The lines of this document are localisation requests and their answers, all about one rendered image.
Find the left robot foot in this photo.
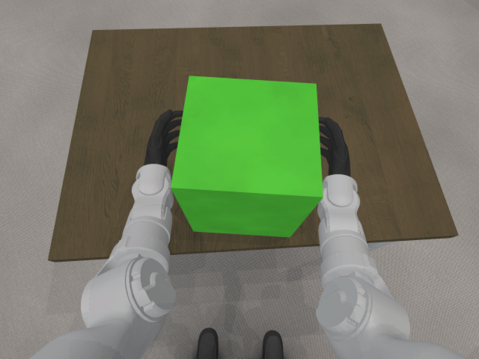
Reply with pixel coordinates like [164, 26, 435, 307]
[197, 328, 219, 359]

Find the robot left hand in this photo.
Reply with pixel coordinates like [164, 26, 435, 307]
[144, 109, 183, 167]

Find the table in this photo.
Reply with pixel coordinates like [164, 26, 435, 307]
[48, 23, 458, 263]

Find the carton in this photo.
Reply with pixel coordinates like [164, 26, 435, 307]
[171, 76, 323, 237]

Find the right robot forearm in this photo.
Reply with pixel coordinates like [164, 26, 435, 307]
[317, 174, 396, 301]

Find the robot foot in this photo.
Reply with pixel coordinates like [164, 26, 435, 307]
[263, 331, 284, 359]
[197, 328, 219, 359]

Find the right robot upper arm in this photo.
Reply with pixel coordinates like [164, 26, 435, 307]
[316, 276, 468, 359]

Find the left robot forearm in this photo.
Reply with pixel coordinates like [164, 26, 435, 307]
[81, 164, 174, 321]

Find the left robot upper arm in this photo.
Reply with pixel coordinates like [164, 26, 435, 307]
[29, 257, 176, 359]

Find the right robot foot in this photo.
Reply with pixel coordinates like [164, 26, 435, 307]
[263, 331, 284, 359]

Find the robot right hand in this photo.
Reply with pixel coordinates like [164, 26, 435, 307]
[318, 117, 350, 177]

